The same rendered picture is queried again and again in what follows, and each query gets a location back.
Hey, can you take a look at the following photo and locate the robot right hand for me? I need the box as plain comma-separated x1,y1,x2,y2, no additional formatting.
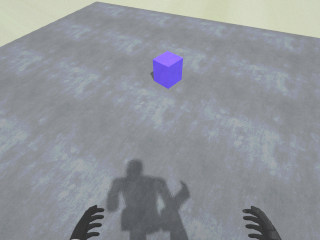
242,206,282,240

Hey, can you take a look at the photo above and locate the robot left hand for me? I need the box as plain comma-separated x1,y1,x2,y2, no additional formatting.
69,205,105,240

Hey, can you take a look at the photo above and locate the carton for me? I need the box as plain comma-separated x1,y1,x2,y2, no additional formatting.
153,51,183,89

